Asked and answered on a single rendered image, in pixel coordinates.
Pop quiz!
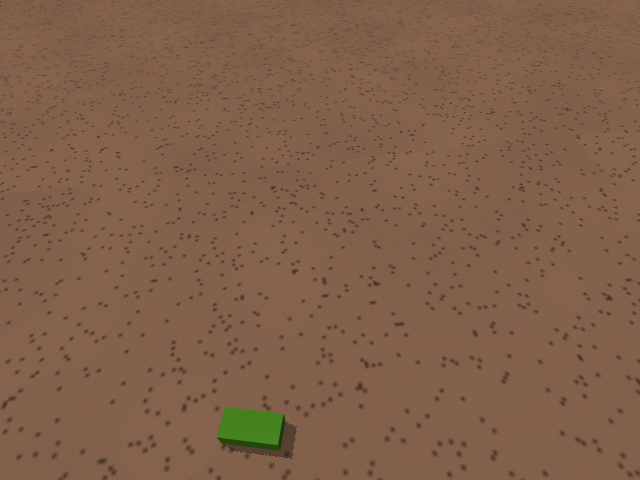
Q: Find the carton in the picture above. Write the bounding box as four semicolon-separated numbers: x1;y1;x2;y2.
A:
217;407;285;451

